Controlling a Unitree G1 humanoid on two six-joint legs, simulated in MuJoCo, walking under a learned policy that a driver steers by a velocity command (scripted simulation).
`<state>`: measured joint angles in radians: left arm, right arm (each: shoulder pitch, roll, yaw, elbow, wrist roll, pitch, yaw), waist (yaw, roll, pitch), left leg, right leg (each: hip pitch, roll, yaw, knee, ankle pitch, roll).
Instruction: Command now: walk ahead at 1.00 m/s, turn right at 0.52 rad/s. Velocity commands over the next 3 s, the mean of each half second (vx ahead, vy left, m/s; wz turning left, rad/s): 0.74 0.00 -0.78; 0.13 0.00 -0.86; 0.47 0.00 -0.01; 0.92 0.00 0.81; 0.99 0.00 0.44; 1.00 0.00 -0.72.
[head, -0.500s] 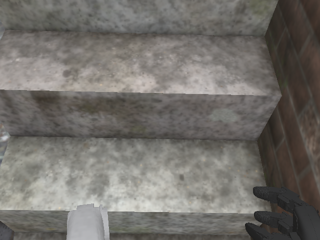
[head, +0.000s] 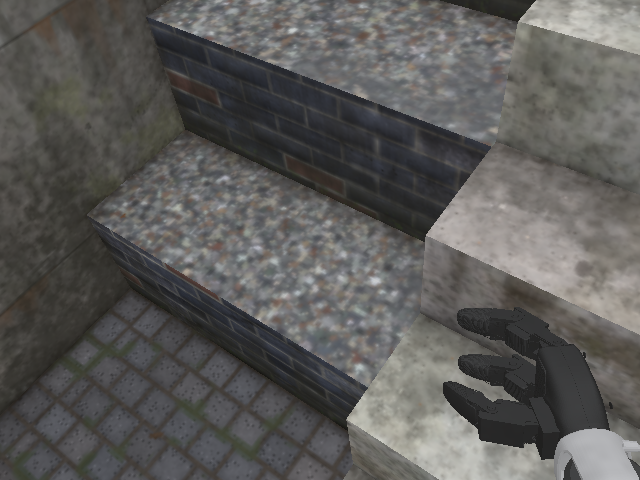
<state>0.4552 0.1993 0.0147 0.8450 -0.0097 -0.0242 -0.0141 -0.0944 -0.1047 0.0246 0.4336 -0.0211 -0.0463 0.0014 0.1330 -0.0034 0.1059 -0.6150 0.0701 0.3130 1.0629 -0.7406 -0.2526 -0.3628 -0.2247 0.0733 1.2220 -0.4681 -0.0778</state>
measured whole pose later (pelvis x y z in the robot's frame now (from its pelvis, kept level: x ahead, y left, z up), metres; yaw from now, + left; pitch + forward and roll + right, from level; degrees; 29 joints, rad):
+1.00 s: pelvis -0.45 +0.11 -0.45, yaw -41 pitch +2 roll -4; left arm 0.22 0.09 0.04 0.59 0.00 0.04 0.11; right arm -0.14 -0.28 -0.04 0.69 0.08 0.15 0.04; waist 0.26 0.20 0.31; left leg -0.28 -0.06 -0.21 0.98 -0.44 -0.05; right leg -0.90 0.25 0.03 1.22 -0.79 -0.10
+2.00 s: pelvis -0.64 +0.14 -0.53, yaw -21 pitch +2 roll -1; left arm 0.38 0.31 0.04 0.81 0.06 -0.08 0.06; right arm 0.03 -0.24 -0.06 0.51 0.05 0.00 0.05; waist 0.07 -0.01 -0.02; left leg -0.67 0.12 0.04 1.06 -0.29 0.02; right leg 0.04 -0.13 -0.37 0.38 -0.41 0.08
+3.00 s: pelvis -0.19 +0.18 -0.35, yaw -39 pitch +4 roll +5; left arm 0.01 0.22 -0.01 0.46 -0.03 -0.06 0.00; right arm 0.31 -0.21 0.01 0.84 -0.04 -0.06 -0.05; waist -0.02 -0.09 -0.02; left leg -0.30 0.05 0.21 0.75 -0.49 -0.05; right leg -1.14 -0.02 0.07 2.44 -0.59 0.02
